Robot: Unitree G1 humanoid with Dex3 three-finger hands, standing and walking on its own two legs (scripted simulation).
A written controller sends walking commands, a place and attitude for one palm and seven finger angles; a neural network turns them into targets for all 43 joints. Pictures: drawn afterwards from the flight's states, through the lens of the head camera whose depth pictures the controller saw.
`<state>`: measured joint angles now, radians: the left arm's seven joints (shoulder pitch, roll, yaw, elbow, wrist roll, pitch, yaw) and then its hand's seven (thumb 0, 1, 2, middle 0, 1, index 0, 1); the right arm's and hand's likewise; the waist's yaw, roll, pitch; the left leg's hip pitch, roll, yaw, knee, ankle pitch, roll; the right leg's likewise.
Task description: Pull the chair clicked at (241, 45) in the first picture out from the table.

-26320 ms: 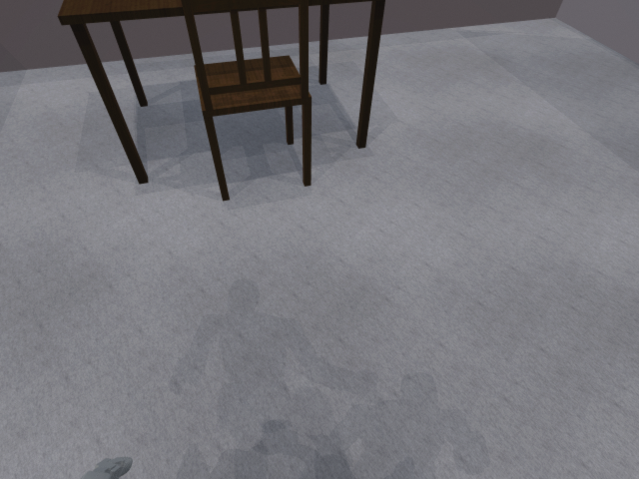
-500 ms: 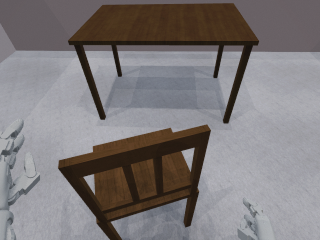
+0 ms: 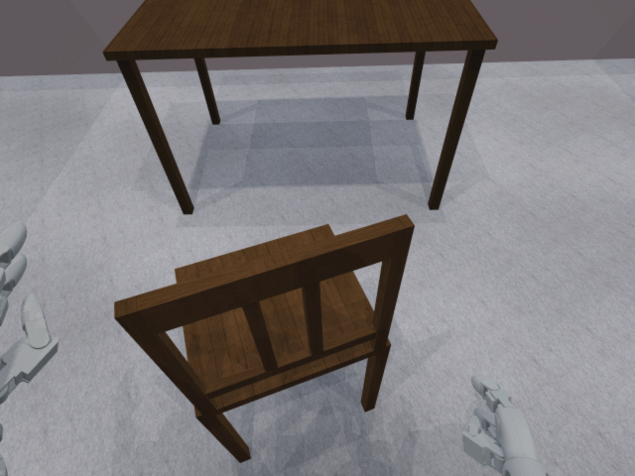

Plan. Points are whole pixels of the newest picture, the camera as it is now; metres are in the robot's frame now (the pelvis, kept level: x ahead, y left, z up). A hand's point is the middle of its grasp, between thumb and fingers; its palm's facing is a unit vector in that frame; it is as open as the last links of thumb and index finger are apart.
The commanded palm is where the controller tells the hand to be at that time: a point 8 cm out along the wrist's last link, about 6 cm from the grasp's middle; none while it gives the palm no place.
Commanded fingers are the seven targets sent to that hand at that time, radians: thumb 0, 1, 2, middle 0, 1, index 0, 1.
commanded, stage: step back with the hand held close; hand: left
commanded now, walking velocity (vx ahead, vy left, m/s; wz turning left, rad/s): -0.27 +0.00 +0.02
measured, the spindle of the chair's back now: (261, 336) +0.34 +0.13 -0.11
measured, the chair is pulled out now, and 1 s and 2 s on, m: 0.71 0.71 0.71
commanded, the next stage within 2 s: stop stepping back and stand still in 1.16 s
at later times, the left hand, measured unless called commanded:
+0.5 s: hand (21, 421) +0.14 +0.26 +0.14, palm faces +0.43 -0.78 -0.45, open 7.4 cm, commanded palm +0.08 +0.30 +0.17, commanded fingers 0.00 0.90 0.90 -0.20 -0.30 -0.20 -0.30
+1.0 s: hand out of the picture +0.08 +0.25 +0.16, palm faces +0.45 -0.77 -0.45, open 7.4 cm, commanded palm +0.01 +0.30 +0.17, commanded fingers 0.00 0.90 0.90 -0.20 -0.30 -0.20 -0.30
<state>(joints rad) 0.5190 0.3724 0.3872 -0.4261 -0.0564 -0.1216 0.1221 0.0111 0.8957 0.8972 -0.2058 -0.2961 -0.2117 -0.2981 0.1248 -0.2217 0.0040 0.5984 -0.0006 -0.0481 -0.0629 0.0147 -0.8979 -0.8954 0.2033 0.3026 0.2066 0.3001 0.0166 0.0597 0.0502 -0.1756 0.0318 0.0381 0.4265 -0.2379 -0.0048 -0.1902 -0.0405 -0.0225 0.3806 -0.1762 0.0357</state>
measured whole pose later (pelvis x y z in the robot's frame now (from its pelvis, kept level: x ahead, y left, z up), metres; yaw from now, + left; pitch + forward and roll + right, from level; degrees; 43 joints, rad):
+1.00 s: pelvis -0.11 -0.01 -0.01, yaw +2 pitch +2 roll +0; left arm 0.53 0.42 0.41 -0.57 -0.03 -0.20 0.15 0.01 0.89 0.90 -0.21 -0.30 -0.22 -0.30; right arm 0.15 -0.18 -0.02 0.67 -0.01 -0.10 -0.08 0.01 -0.90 -0.90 0.20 0.30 0.21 0.30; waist 0.02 -0.04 0.00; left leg -0.48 -0.02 -0.01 0.90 -0.42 -0.01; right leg -0.41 -0.03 0.00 0.53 -0.15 0.01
